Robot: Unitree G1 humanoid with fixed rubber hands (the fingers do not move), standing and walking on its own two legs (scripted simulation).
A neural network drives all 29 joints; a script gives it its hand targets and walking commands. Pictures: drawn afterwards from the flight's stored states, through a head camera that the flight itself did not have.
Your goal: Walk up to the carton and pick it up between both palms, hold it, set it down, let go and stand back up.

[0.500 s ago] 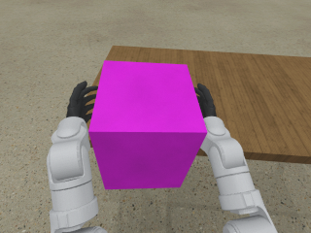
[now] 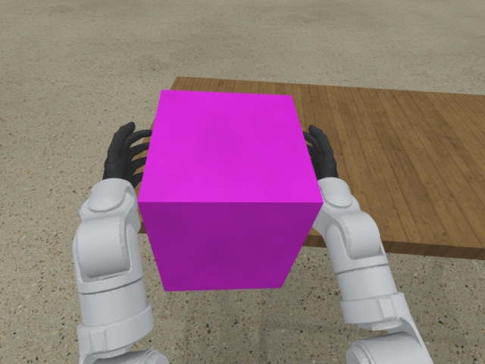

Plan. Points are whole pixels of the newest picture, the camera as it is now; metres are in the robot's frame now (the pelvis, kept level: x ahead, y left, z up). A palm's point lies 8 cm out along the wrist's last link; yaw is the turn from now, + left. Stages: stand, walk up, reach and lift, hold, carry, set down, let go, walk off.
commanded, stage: hold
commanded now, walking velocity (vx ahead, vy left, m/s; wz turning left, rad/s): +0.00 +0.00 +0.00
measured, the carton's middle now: (226, 196) +0.37 +0.00 +0.12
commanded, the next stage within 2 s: none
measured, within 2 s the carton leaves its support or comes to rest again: neither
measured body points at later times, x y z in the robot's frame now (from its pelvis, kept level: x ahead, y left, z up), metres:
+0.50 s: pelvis +0.00 +0.00 +0.00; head -0.01 +0.00 +0.45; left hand +0.36 +0.14 +0.19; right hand +0.37 -0.15 +0.16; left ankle -0.02 +0.10 -0.76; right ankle +0.02 -0.11 -0.76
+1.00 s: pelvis +0.00 +0.00 +0.00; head +0.00 +0.00 +0.45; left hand +0.36 +0.14 +0.18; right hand +0.37 -0.15 +0.15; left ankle -0.02 +0.10 -0.76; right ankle +0.02 -0.11 -0.76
